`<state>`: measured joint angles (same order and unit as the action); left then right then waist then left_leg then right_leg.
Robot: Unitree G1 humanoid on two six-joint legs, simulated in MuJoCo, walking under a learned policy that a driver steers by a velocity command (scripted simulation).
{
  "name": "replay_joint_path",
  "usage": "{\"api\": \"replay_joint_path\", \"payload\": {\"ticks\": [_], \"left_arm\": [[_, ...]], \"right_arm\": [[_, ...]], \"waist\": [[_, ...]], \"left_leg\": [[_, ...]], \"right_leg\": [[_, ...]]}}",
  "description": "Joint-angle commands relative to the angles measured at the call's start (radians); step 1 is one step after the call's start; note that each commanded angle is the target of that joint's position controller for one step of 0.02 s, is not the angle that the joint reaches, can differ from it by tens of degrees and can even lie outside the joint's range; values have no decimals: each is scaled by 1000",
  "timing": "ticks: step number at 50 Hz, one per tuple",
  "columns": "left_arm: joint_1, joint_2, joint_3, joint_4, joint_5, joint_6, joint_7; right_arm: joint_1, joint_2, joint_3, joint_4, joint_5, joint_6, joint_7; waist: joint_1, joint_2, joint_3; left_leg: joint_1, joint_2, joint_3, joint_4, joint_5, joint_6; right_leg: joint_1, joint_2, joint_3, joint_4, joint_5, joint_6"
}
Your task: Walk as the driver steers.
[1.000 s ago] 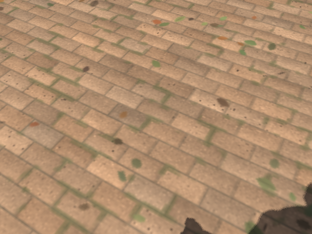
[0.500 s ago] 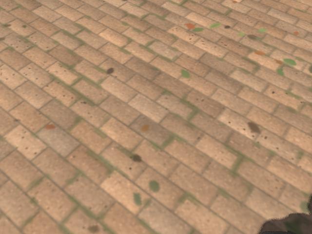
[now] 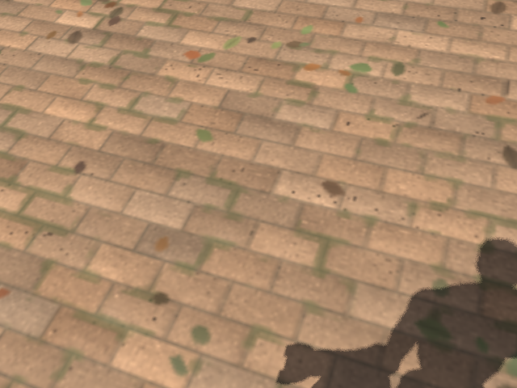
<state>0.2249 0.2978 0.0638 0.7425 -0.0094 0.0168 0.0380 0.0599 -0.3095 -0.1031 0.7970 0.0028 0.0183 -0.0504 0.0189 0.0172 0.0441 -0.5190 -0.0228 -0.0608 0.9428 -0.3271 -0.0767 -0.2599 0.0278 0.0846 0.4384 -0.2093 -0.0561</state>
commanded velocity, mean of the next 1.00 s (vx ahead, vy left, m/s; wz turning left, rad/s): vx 0.00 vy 0.00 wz -0.41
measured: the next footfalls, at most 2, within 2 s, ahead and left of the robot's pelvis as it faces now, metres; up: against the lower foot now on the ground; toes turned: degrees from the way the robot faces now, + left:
left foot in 0.22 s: +0.08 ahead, +0.15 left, +0.00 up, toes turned -14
right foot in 0.62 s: +0.01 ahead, -0.12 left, +0.00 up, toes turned -23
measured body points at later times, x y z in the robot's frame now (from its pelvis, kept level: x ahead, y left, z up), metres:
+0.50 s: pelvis +0.01 +0.03 +0.00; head +0.06 +0.03 +0.44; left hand +0.24 +0.27 -0.11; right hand +0.05 -0.28 -0.11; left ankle +0.04 +0.15 -0.75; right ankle -0.03 -0.10 -0.69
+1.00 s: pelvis +0.01 -0.01 -0.01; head +0.03 -0.03 +0.44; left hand +0.26 +0.15 -0.11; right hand -0.01 -0.32 -0.13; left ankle +0.06 +0.12 -0.75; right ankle -0.03 -0.10 -0.75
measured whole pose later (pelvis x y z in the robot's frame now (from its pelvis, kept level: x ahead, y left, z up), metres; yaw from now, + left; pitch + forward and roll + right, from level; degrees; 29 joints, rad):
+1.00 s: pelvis +0.01 -0.01 -0.01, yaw -24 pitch +0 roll -1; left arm 0.12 0.24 0.02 0.75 0.01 0.00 0.00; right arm 0.16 -0.30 -0.05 0.88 0.00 0.02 -0.02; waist -0.02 0.03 0.04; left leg -0.22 0.06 -0.02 0.51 -0.25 -0.05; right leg -0.23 0.06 0.00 0.48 -0.25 -0.05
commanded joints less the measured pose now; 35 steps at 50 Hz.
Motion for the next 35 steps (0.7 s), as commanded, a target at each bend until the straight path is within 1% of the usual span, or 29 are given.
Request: {"api": "replay_joint_path", "payload": {"ticks": [1,4,7,8,9,10,11,12,13,14,15,16,17,18,20,21,24,26,27,28,29,30,31,32,33,34,35], "left_arm": [[-5,191,53,-68,-2,-1,10],[-29,201,58,-84,0,9,1],[-64,196,58,-99,-7,17,-4],[-81,193,56,-105,-12,21,-3],[-105,188,54,-113,-20,25,0],[-108,172,49,-120,-21,28,4],[-68,123,35,-124,-7,27,3],[-17,100,33,-143,-12,19,-1],[-4,193,58,-127,3,10,-3],[-2,236,77,-108,-8,13,-7],[6,219,79,-92,-9,23,-5],[3,199,75,-89,-6,32,-4],[-7,169,67,-96,-9,38,-9],[-29,151,60,-111,-15,38,-13],[-83,126,47,-144,-20,34,-17],[-98,121,43,-156,-18,33,-20],[-105,104,30,-176,-10,32,-33],[-94,110,30,-180,-9,35,-39],[-86,114,32,-180,-8,38,-41],[-72,115,33,-178,-7,41,-43],[-45,113,35,-169,-5,42,-46],[-1,112,38,-149,-3,42,-47],[21,140,47,-141,0,41,-41],[48,222,64,-151,1,40,-25],[17,248,57,-175,31,25,-27],[25,193,44,-168,42,3,-37],[-12,172,35,-153,40,-12,-39]], "right_arm": [[-66,-53,-3,-69,5,-23,8],[-52,-69,-4,-63,10,-32,20],[-19,-84,-6,-55,14,-46,33],[6,-87,-8,-48,14,-52,38],[43,-90,-10,-36,14,-57,42],[76,-110,-17,-23,9,-59,44],[98,-173,-30,-26,-8,-55,38],[70,-237,-39,-27,-31,-43,34],[53,-181,-26,-47,-38,-46,34],[10,-126,-9,-63,-32,-47,29],[-29,-105,-2,-68,-19,-43,25],[-38,-91,4,-71,-6,-42,21],[-29,-95,7,-66,-4,-37,15],[-10,-102,7,-60,-8,-32,10],[38,-120,3,-50,-14,-23,1],[52,-131,0,-47,-15,-19,-1],[38,-171,-12,-53,-10,-11,8],[33,-188,-16,-53,-4,-8,20],[39,-193,-17,-48,3,-9,26],[39,-197,-17,-44,11,-10,31],[26,-198,-15,-41,22,-10,35],[16,-186,-10,-36,33,-11,37],[72,-146,4,-10,30,-16,42],[99,-71,30,-19,-18,-22,50],[51,-56,36,-56,-25,-23,44],[11,-129,15,-53,-8,-15,34],[15,-138,7,-45,10,-8,31]], "waist": [[15,-163,-115],[17,-180,-110],[7,-190,-124],[-8,-190,-131],[-35,-183,-134],[-46,-160,-141],[-22,-5,-178],[34,252,-137],[8,196,-134],[20,129,-114],[33,107,-91],[20,113,-73],[12,121,-61],[-2,129,-55],[-41,144,-67],[-53,145,-79],[-59,152,-101],[-57,158,-101],[-54,156,-99],[-46,155,-98],[-24,148,-98],[4,135,-101],[6,71,-112],[-17,-170,-166],[-6,-303,-174],[40,-185,-186],[13,-179,-143]], "left_leg": [[-47,1,-25,-137,8,-17],[47,-15,-26,-224,-17,-14],[120,-26,-29,-335,-21,1],[161,-27,-27,-410,15,11],[230,-26,-15,-528,108,24],[331,17,-28,-617,231,45],[465,196,-179,-631,343,111],[510,374,-409,-630,580,278],[461,454,-444,-633,583,371],[426,393,-340,-624,532,346],[410,322,-244,-618,457,298],[413,291,-193,-619,426,279],[407,273,-148,-623,447,279],[410,257,-108,-632,456,283],[482,273,-83,-636,486,302],[510,288,-75,-634,500,308],[492,308,-20,-630,523,306],[451,312,6,-620,536,300],[447,316,6,-609,536,297],[446,321,4,-591,529,290],[434,316,13,-559,513,271],[400,298,33,-508,475,238],[323,261,76,-430,376,172],[143,172,169,-201,42,71],[-10,66,132,-31,-338,18],[-2,90,47,107,-349,10],[-4,99,29,144,-294,18]], "right_leg": [[191,-222,264,-81,286,-160],[135,-215,317,-69,300,-170],[141,-204,381,-32,377,-161],[142,-191,395,-13,386,-147],[126,-165,395,13,357,-120],[71,-127,377,48,258,-79],[-48,-46,284,206,7,-25],[-274,126,107,373,-421,37],[-313,50,91,610,-462,84],[-308,24,88,700,-390,97],[-313,11,70,732,-327,115],[-339,5,63,759,-272,131],[-344,1,43,763,-240,144],[-345,-5,11,733,-214,152],[-367,-28,-20,639,-195,164],[-359,-42,-28,591,-195,168],[-249,-72,-73,443,-192,157],[-163,-64,-107,358,-187,141],[-135,-55,-117,312,-183,130],[-104,-48,-121,252,-166,115],[-51,-37,-131,156,-105,93],[37,-19,-145,23,2,64],[165,-28,-104,-76,144,32],[343,-235,158,-85,493,-30],[288,-436,362,-68,644,-236],[224,-412,327,-94,540,-284],[184,-347,243,-103,449,-237]]}}
Velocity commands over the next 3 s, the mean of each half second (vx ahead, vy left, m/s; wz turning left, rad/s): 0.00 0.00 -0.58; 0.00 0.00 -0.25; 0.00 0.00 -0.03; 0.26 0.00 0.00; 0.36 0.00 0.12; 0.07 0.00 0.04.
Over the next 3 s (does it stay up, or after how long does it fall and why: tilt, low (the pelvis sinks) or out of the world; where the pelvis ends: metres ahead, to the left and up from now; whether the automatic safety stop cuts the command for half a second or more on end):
stays up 0.44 -0.17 -0.01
